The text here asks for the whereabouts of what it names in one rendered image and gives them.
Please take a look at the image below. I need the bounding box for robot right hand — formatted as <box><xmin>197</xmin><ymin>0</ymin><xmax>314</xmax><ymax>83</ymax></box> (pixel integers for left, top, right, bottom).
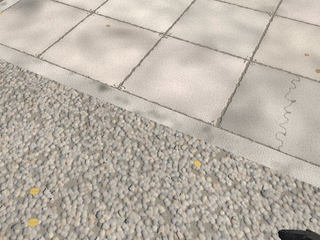
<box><xmin>278</xmin><ymin>229</ymin><xmax>320</xmax><ymax>240</ymax></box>

